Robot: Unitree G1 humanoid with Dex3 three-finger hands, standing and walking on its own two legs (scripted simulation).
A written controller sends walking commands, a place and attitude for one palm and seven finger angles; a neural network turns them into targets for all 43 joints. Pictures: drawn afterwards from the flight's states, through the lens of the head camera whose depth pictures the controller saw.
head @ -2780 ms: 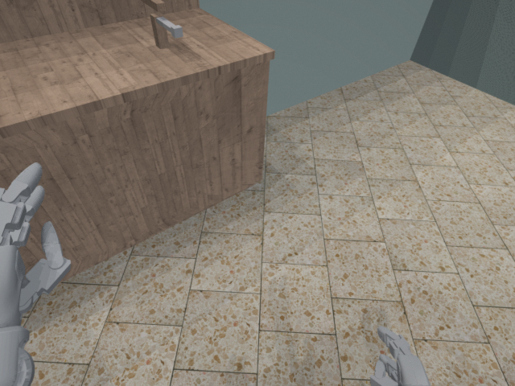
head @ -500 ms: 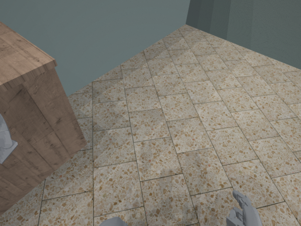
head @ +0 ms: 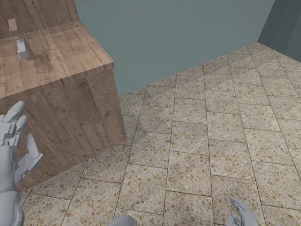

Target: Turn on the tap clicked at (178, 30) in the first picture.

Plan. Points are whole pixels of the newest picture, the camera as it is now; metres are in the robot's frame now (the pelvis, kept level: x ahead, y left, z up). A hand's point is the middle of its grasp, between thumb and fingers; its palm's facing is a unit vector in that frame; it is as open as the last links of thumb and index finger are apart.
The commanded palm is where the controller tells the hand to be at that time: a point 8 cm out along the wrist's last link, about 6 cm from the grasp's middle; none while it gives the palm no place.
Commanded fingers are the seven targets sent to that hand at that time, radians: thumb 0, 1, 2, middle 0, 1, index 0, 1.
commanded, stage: turn to face it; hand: left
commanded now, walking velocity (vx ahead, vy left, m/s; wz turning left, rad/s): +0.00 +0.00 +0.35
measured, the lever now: (23, 53) +0.68 +0.56 +0.10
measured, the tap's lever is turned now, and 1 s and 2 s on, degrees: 0 0 0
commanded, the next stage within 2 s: take the last steps up to it in 0.24 s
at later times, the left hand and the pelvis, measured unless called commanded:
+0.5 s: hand out of the picture +0.09 +0.28 +0.17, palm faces +0.56 -0.72 -0.41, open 7.4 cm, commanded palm +0.05 +0.31 +0.18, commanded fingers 0.00 0.90 0.90 -0.20 -0.30 -0.20 -0.30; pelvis -0.06 +0.00 +0.00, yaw +9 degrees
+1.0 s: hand out of the picture +0.08 +0.33 +0.18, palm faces +0.63 -0.70 -0.34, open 7.4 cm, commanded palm +0.01 +0.35 +0.18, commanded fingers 0.00 0.90 0.90 -0.20 -0.30 -0.20 -0.30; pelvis -0.08 +0.04 +0.00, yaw +14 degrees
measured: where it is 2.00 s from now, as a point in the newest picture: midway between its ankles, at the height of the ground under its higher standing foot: outside the picture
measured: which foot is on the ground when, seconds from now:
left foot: up 0.00-0.14, down 0.16-0.52, up 0.54-0.84, down 0.86-1.00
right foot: down 0.00-0.16, up 0.18-0.50, down 0.52-0.88, up 0.90-1.00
